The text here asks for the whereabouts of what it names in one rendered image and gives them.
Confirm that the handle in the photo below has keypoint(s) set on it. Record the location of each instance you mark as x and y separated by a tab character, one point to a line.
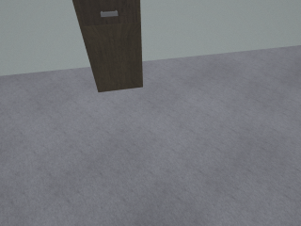
109	13

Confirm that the drawer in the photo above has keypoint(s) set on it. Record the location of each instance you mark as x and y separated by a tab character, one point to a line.
90	11

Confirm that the cabinet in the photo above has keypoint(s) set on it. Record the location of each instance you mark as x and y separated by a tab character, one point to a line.
114	52

